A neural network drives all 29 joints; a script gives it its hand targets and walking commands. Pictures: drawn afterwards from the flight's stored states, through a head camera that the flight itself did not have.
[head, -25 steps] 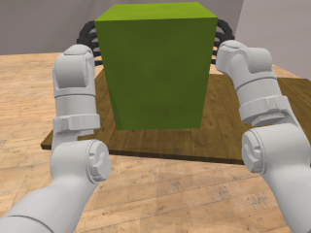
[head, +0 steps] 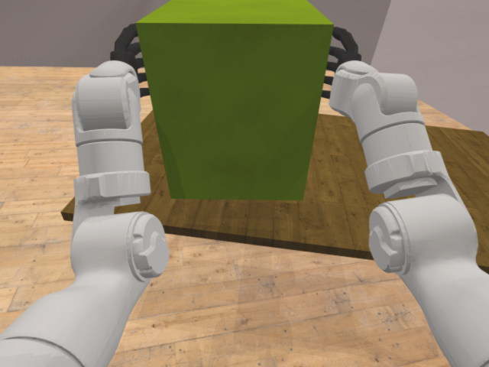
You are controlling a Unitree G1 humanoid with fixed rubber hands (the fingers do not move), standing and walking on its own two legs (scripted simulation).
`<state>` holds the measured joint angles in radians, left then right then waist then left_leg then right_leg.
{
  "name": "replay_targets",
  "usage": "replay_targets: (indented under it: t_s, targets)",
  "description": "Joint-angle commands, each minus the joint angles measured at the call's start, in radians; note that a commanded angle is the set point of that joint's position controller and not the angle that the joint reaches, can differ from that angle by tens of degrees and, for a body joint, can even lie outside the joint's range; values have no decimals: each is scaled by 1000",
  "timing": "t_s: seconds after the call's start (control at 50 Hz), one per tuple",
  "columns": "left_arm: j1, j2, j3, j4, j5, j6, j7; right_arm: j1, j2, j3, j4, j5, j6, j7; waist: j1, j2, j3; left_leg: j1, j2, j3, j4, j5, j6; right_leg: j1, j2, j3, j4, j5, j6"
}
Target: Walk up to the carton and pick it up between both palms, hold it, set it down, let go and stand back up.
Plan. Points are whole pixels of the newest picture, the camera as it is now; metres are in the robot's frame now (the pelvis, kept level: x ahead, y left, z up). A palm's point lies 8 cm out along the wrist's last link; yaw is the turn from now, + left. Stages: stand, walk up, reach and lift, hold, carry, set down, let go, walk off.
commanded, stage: hold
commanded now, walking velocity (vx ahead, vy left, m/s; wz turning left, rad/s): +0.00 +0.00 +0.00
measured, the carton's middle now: (238, 99) +0.41 +0.02 +0.30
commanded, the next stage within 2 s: none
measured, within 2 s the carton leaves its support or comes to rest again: neither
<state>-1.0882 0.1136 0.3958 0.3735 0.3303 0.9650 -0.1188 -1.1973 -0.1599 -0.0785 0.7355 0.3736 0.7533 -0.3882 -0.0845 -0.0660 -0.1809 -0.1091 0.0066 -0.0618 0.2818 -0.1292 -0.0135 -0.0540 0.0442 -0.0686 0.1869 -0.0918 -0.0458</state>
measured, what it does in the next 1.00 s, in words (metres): stands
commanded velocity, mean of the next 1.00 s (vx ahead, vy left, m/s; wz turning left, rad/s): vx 0.00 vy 0.00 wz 0.00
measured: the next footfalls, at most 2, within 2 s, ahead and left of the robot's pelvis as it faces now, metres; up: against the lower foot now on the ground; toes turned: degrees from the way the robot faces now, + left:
none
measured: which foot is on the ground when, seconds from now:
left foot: down 0.00-1.00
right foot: down 0.00-1.00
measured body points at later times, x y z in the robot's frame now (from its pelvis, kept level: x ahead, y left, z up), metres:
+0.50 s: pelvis +0.00 +0.00 +0.00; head -0.09 +0.02 +0.44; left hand +0.39 +0.14 +0.34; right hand +0.38 -0.16 +0.34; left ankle +0.02 +0.13 -0.75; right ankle +0.01 -0.09 -0.75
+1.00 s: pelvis +0.00 +0.01 +0.00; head -0.09 +0.05 +0.44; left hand +0.37 +0.20 +0.33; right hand +0.38 -0.11 +0.34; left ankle +0.02 +0.13 -0.75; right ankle +0.01 -0.09 -0.75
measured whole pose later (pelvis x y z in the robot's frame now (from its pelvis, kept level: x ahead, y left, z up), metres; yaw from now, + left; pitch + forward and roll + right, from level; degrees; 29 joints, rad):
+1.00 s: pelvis +0.00 +0.01 +0.00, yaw +1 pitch -4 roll -1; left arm -1.03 0.11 0.35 0.30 0.33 1.00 -0.11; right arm -1.16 -0.15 -0.06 0.71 0.40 0.76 -0.39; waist -0.08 -0.07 -0.17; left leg -0.10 -0.01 -0.07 0.30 -0.14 0.00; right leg -0.03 0.03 -0.07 0.19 -0.10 -0.03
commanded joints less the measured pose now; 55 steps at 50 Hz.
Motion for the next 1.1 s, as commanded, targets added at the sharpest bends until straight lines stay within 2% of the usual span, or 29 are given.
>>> replay_targets:
  t_s: [0.0, 0.04, 0.08, 0.12, 0.14, 0.22, 0.24, 0.26, 0.28, 0.38, 0.46, 0.48, 0.5, 0.56, 0.58, 0.66, 0.7, 0.74, 0.78, 0.8, 0.82, 0.86, 0.88, 0.94, 0.96, 0.98, 1.02, 1.06, 1.08]
  targets:
    - [-652, -449, -330, -196, -242, -53, -188, -651, 324, 135, -261, 164, -46, 97, -21, 149, -382, 128, -32, 19, 9, 278, -22, 124, -25, 30, 8, 247, 57]
    - [-636, -421, -308, -136, -216, -41, -190, -622, 295, 110, -171, 151, -39, 104, -19, 168, -258, 90, -24, 26, -16, 204, -39, 112, -16, 12, 4, 187, 48]
    - [-635, -444, -352, -214, -231, -36, -183, -634, 289, 144, -207, 177, -45, 109, -17, 189, -292, 72, -15, 13, -29, 227, -33, 162, -5, 24, 23, 232, 47]
    - [-606, -426, -307, -185, -215, -37, -186, -609, 292, 128, -217, 160, -48, 114, -3, 134, -266, 68, -21, 14, -43, 203, -21, 190, -14, 27, 16, 248, 54]
    - [-619, -423, -329, -208, -222, -39, -177, -621, 258, 120, -199, 150, -51, 119, -15, 167, -267, 60, -8, 2, -55, 182, -41, 188, 6, -1, 22, 212, 46]
    - [-656, -484, -337, -112, -242, -55, -151, -692, 247, 73, -144, 123, -65, 163, -19, 223, -168, -116, 27, -40, -123, -163, -41, 190, 34, 4, 72, 49, 34]
    - [-686, -512, -350, -120, -255, -67, -142, -716, 267, 74, -159, 120, -76, 179, -23, 204, -167, -181, 40, -44, -142, -228, -34, 212, 40, -6, 85, 41, 39]
    - [-687, -525, -351, -102, -262, -71, -133, -741, 271, 80, -152, 123, -78, 189, -33, 200, -186, -201, 40, -40, -133, -208, -34, 227, 39, 1, 94, 58, 36]
    - [-686, -502, -312, -57, -243, -77, -129, -738, 277, 62, -109, 107, -78, 199, -12, 200, -178, -214, 33, -30, -144, -235, -28, 230, 33, -1, 83, 40, 38]
    - [-667, -467, -289, -98, -248, -86, -137, -717, 345, 109, -165, 147, -66, 166, -14, 87, -342, 53, -24, 22, -21, 122, -13, 117, -10, 22, 18, 135, 64]
    - [-707, -415, -253, -50, -237, -101, -156, -731, 378, 139, -167, 147, -61, 148, 11, -5, -305, 54, -42, 45, -5, 118, 22, 73, -38, 24, 3, 129, 80]
    - [-678, -407, -228, -45, -237, -104, -162, -718, 408, 157, -226, 166, -67, 139, 38, -35, -322, 54, -56, 52, -6, 134, 32, 97, -48, 29, 3, 175, 92]
    - [-708, -395, -227, -68, -241, -107, -162, -706, 396, 154, -195, 150, -63, 133, 27, -27, -310, 69, -57, 50, -12, 140, 39, 90, -63, 29, 1, 182, 91]
    - [-683, -390, -232, -91, -229, -100, -169, -700, 400, 171, -255, 170, -69, 121, 43, -9, -356, 102, -61, 52, 1, 195, 47, 100, -59, 43, 10, 234, 96]
    - [-671, -384, -239, -94, -209, -96, -167, -676, 390, 170, -217, 174, -64, 123, 36, 27, -324, 125, -54, 54, 2, 200, 42, 62, -59, 46, 17, 223, 89]
    - [-577, -388, -196, -26, -203, -82, -181, -646, 379, 163, -261, 150, -67, 102, 54, -14, -317, 109, -52, 42, -10, 235, 47, 120, -65, 44, 4, 301, 97]
    - [-648, -384, -244, -115, -215, -83, -178, -652, 376, 170, -269, 158, -64, 96, 41, 20, -354, 146, -50, 49, 0, 252, 40, 87, -55, 35, 8, 263, 97]
    - [-611, -435, -272, -140, -221, -72, -184, -662, 385, 167, -348, 159, -70, 86, 8, 39, -370, 158, -55, 41, 29, 335, 25, 118, -49, 34, 20, 357, 86]
    - [-606, -422, -289, -178, -223, -61, -190, -658, 362, 187, -357, 160, -64, 77, 4, 47, -385, 174, -53, 39, 34, 361, 16, 128, -43, 33, 19, 376, 83]
    - [-576, -427, -295, -148, -224, -50, -196, -633, 340, 175, -346, 151, -59, 73, -6, 48, -356, 198, -47, 32, 32, 355, 5, 115, -40, 32, 9, 358, 81]
    - [-614, -425, -296, -138, -222, -45, -196, -673, 316, 154, -321, 147, -52, 75, -8, 92, -356, 191, -46, 28, 28, 311, -7, 103, -38, 34, 5, 288, 73]
    - [-613, -455, -343, -223, -239, -36, -190, -649, 337, 176, -343, 173, -55, 79, -13, 123, -356, 194, -36, 30, 39, 346, -20, 104, -15, 20, -1, 283, 60]
    - [-596, -481, -371, -215, -245, -30, -185, -653, 316, 164, -338, 170, -50, 83, -26, 177, -352, 171, -21, 10, 21, 309, -43, 115, -1, 4, 6, 250, 51]
    - [-665, -495, -388, -209, -245, -29, -166, -709, 267, 93, -234, 135, -53, 113, -42, 254, -237, 20, 15, -29, -63, 11, -56, 147, 29, -11, 48, 122, 36]
    - [-633, -502, -368, -150, -246, -35, -160, -651, 272, 74, -183, 111, -53, 124, -51, 237, -191, -53, 14, -31, -78, -25, -49, 180, 20, 5, 50, 137, 33]
    - [-639, -522, -407, -234, -254, -44, -152, -677, 271, 82, -229, 118, -67, 133, -65, 261, -272, -54, 14, -32, -78, -12, -59, 202, 37, 6, 74, 166, 30]
    - [-641, -537, -404, -230, -250, -43, -139, -677, 262, 71, -216, 119, -63, 146, -54, 284, -281, -33, 14, -37, -78, 21, -71, 211, 39, 8, 64, 182, 26]
    - [-670, -498, -375, -195, -243, -38, -141, -707, 257, 54, -170, 108, -54, 150, -58, 251, -276, -21, 13, -29, -68, 60, -63, 193, 28, 8, 56, 184, 31]
    - [-660, -482, -366, -179, -230, -34, -137, -696, 239, 62, -122, 110, -47, 159, -42, 248, -232, -21, 17, -26, -71, 41, -70, 176, 30, -4, 48, 152, 30]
